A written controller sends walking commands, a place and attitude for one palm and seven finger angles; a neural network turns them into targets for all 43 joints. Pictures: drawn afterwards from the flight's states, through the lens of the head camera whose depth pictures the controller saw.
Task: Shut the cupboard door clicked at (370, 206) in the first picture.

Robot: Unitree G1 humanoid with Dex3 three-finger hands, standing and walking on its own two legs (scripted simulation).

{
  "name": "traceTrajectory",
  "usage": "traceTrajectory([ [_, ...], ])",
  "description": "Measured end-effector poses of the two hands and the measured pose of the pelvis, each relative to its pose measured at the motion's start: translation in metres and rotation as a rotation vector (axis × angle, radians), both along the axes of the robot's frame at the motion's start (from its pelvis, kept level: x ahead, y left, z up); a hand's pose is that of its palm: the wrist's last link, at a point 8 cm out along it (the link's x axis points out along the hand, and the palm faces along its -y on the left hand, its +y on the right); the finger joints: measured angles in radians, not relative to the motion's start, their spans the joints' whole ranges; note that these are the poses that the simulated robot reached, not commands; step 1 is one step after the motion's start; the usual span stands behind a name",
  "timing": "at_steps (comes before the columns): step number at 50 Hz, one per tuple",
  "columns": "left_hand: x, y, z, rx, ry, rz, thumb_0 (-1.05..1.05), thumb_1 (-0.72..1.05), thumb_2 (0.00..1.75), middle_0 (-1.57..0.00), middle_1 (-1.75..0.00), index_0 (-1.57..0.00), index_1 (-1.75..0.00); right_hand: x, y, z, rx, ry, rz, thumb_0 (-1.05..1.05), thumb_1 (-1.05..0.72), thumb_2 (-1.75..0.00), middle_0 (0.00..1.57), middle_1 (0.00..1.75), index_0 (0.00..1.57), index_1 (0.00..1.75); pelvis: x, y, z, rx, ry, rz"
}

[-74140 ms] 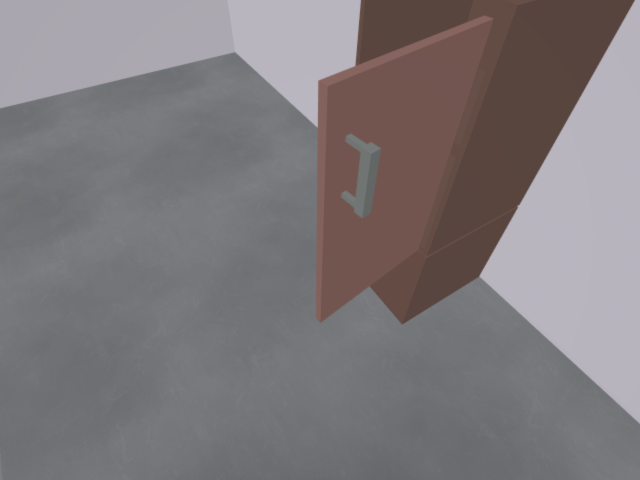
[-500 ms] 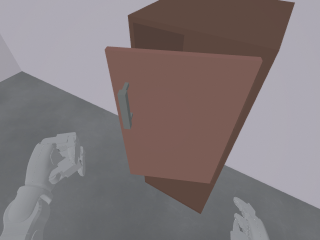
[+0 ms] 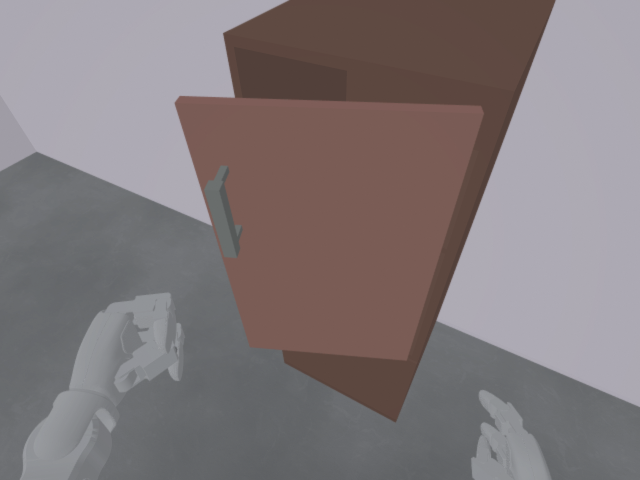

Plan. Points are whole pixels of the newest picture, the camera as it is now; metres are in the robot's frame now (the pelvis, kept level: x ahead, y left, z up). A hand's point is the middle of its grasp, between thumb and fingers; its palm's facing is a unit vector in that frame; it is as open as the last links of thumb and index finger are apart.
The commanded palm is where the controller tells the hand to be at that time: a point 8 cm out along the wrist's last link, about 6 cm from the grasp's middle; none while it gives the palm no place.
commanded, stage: bring the fist close to the handle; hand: left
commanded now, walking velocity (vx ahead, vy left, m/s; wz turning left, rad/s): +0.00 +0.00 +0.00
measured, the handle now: (227, 212) +0.43 +0.17 +0.11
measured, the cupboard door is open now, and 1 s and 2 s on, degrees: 23 23 17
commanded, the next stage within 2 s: push the door shut along its arc in 1.32 s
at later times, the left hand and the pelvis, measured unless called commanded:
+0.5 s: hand (189, 292) +0.29 +0.18 +0.12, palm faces +0.01 -1.00 -0.04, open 3.1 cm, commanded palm +0.27 +0.22 +0.12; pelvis +0.01 +0.00 +0.00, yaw -1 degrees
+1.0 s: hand (238, 267) +0.34 +0.13 +0.11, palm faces -0.04 -1.00 -0.01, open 3.1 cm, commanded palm +0.31 +0.19 +0.12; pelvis +0.01 +0.01 +0.00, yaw -2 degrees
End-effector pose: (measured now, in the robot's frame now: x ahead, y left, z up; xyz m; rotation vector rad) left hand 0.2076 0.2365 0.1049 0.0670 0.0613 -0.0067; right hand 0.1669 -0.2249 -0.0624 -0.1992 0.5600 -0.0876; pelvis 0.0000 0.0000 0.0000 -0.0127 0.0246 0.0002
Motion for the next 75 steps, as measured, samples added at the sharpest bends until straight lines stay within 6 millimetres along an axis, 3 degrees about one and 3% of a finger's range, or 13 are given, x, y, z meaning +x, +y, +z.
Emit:
traceTrajectory([
  [7,0.018,0.005,0.021,0.009,-0.145,0.058,0.02,0.89,0.9,-1.3,-1.5,-1.3,-1.5,0.001,-0.005,-0.004,-0.003,0.015,0.019,0.01,-0.9,-0.9,0.2,0.3,0.21,0.3,-0.001,-0.008,-0.001,0.003,0.0,0.01],
  [15,0.052,-0.005,0.0,-0.012,-0.008,-0.013,0.02,0.9,0.9,-1.3,-1.5,-1.3,-1.5,-0.002,-0.017,-0.008,-0.006,0.05,-0.029,0.01,-0.9,-0.9,0.2,0.3,0.21,0.3,0.002,-0.01,0.0,0.008,0.021,-0.006],
  [20,0.06,-0.005,0.014,-0.025,-0.099,0.012,0.02,0.9,0.9,-1.3,-1.5,-1.3,-1.5,-0.003,-0.02,-0.005,-0.015,0.048,-0.044,0.01,-0.9,-0.9,0.2,0.3,0.21,0.3,0.009,-0.008,0.001,0.011,0.024,-0.015],
  [24,0.059,-0.005,0.02,-0.028,-0.138,0.016,0.02,0.9,0.9,-1.29,-1.5,-1.3,-1.5,-0.001,-0.017,-0.004,-0.009,0.044,-0.037,0.01,-0.9,-0.9,0.2,0.3,0.2,0.3,0.012,-0.005,0.001,0.01,0.024,-0.015],
  [31,0.063,-0.012,-0.004,-0.032,-0.014,0.0,0.02,0.9,0.9,-1.3,-1.5,-1.3,-1.5,0.002,-0.007,-0.007,-0.007,0.066,-0.028,0.01,-0.9,-0.9,0.2,0.3,0.21,0.3,0.008,0.001,0.001,0.006,0.02,-0.008],
  [39,0.087,-0.021,0.025,-0.036,-0.164,-0.014,0.02,0.9,0.9,-1.3,-1.5,-1.3,-1.5,0.0,0.006,-0.009,0.006,0.08,-0.013,0.01,-0.9,-0.9,0.2,0.3,0.21,0.3,0.006,0.006,0.001,0.003,0.019,-0.003],
  [45,0.107,-0.038,0.01,-0.046,-0.038,-0.048,0.02,0.9,0.9,-1.3,-1.5,-1.3,-1.5,-0.008,0.01,-0.014,0.031,0.116,-0.034,0.01,-0.9,-0.9,0.2,0.3,0.21,0.3,0.006,0.011,0.002,0.005,0.022,-0.01],
  [49,0.111,-0.047,0.003,-0.055,-0.016,-0.038,0.02,0.9,0.9,-1.3,-1.5,-1.3,-1.5,-0.014,0.008,-0.016,0.028,0.138,-0.048,0.01,-0.9,-0.9,0.2,0.3,0.21,0.3,0.006,0.011,0.002,0.01,0.022,-0.023],
  [57,0.107,-0.038,0.023,-0.028,-0.133,0.015,0.02,0.9,0.9,-1.3,-1.5,-1.3,-1.5,-0.02,0.001,-0.014,0.029,0.16,-0.052,0.01,-0.9,-0.9,0.2,0.3,0.21,0.3,0.008,0.007,0.004,0.011,0.011,-0.03],
  [65,0.099,-0.045,0.003,-0.034,-0.02,-0.006,0.02,0.9,0.9,-1.3,-1.5,-1.3,-1.5,-0.017,-0.006,-0.014,0.016,0.161,-0.054,0.01,-0.9,-0.9,0.2,0.3,0.21,0.3,0.002,0.003,0.004,0.01,0.002,-0.017],
  [72,0.103,-0.048,0.026,-0.029,-0.14,0.009,0.02,0.9,0.9,-1.3,-1.5,-1.3,-1.5,-0.013,-0.009,-0.011,0.022,0.134,-0.047,0.01,-0.9,-0.9,0.2,0.3,0.2,0.3,0.002,-0.003,0.005,0.015,0.001,-0.022],
  [75,0.105,-0.045,0.025,-0.018,-0.116,0.009,0.02,0.9,0.9,-1.3,-1.5,-1.3,-1.5,-0.013,-0.011,-0.011,0.032,0.134,-0.047,0.01,-0.9,-0.9,0.2,0.3,0.21,0.3,0.002,-0.006,0.005,0.016,-0.001,-0.02],
])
